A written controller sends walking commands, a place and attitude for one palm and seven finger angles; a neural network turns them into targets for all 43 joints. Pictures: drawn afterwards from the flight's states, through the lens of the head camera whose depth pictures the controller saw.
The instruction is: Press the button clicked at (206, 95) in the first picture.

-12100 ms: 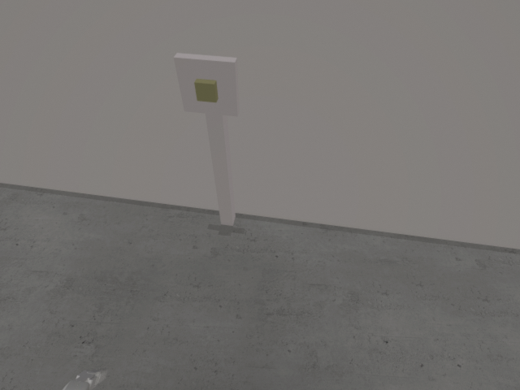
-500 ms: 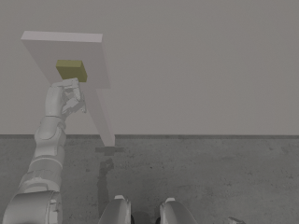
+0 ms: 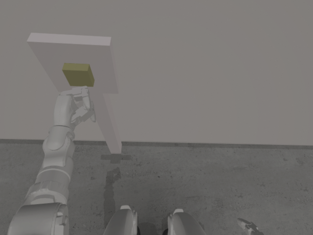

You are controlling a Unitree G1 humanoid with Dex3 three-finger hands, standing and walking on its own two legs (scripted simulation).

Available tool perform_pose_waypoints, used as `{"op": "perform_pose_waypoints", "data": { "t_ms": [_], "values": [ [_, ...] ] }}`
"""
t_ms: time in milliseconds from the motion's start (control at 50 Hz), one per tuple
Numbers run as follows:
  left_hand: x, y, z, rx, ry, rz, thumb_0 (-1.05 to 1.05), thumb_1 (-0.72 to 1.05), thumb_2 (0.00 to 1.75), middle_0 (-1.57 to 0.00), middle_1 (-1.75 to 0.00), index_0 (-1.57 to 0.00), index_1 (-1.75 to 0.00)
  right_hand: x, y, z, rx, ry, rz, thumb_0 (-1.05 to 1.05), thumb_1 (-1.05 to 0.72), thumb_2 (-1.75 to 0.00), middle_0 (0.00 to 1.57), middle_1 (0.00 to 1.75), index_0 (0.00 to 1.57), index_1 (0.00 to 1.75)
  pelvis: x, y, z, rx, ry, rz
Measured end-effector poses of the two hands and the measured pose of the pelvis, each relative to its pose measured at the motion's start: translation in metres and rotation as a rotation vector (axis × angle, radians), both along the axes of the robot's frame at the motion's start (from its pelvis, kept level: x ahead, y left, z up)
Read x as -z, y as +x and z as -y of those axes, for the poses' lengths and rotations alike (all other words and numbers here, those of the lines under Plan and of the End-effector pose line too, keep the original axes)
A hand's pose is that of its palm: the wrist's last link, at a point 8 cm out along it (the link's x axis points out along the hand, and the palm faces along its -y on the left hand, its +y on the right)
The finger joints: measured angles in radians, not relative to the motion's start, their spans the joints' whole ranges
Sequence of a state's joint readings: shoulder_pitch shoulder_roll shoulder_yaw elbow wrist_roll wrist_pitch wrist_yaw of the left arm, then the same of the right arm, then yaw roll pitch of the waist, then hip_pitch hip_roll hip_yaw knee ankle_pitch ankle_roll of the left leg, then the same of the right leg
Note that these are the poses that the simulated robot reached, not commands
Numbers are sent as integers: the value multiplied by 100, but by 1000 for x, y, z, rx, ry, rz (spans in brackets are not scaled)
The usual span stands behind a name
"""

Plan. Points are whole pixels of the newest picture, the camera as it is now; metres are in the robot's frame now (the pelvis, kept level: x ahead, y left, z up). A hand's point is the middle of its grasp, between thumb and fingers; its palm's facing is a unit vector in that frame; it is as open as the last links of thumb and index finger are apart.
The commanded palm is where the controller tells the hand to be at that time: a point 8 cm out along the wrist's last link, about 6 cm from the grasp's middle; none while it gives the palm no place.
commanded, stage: aim a knuckle at the button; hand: left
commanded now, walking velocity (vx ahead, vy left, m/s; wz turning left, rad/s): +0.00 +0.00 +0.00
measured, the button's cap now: (79, 74) +0.51 +0.20 +0.07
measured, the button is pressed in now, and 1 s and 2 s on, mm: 0 9 0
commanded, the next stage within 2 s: press the button with the knuckle in 0.04 s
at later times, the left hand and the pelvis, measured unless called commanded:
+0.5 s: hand (92, 100) +0.44 +0.17 +0.04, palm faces +0.00 -1.00 -0.03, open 3.1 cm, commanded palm +0.42 +0.22 +0.04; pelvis +0.00 -0.01 +0.00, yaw +0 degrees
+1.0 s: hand (89, 96) +0.46 +0.18 +0.03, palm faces +0.00 -1.00 -0.04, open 2.7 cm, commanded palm +0.47 +0.21 +0.04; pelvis -0.02 -0.01 -0.02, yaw +1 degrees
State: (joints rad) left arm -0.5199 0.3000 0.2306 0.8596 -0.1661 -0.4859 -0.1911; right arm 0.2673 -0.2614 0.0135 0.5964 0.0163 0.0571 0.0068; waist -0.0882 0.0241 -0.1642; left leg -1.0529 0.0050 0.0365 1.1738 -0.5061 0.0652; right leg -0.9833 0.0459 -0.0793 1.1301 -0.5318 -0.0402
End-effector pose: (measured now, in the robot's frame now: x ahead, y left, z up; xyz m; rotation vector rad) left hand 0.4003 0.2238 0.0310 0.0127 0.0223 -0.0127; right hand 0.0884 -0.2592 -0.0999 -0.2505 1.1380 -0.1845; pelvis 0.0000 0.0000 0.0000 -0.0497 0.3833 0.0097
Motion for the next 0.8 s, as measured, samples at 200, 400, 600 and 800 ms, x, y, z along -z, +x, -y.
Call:
{"op": "perform_pose_waypoints", "data": {
  "t_ms": [200, 400, 600, 800],
  "values": [
    [-3, 4, -9, -31, 34, 12, 1, 90, 90, -130, -150, -130, -150, 5, -5, -1, 7, 16, -25, 1, -91, -89, 20, 30, 20, 30, 1, 1, 4, 4, 4, -2],
    [-11, 14, -1, -8, 15, 32, 1, 90, 90, -131, -150, -130, -150, 6, -17, 4, 23, 4, -62, 1, -90, -89, 20, 30, 20, 30, 1, 1, 5, -3, 1, -6],
    [-5, 24, -2, -17, 26, 18, -1, 85, 90, -130, -150, -130, -150, 7, -33, 10, 43, -9, -88, 1, -91, -89, 20, 30, 20, 30, 4, -3, 7, 7, 4, -16],
    [-3, 37, -8, -10, 27, 19, -4, 78, 90, -130, -150, -132, -150, 13, -52, 12, 42, -30, -134, 1, -90, -89, 20, 30, 20, 30, 11, -11, 8, -8, -10, -34]
  ]
}}
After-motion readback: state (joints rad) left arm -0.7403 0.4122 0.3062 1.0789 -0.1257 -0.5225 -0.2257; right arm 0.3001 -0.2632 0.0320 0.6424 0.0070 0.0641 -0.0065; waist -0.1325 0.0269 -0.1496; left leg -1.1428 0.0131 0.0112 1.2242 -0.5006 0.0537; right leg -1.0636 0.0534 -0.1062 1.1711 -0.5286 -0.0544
